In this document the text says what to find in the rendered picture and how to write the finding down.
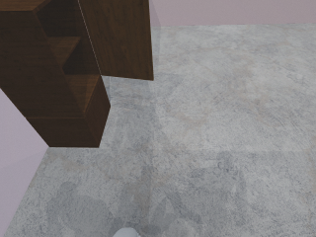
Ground cupboard door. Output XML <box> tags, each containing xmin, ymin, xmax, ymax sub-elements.
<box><xmin>78</xmin><ymin>0</ymin><xmax>154</xmax><ymax>81</ymax></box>

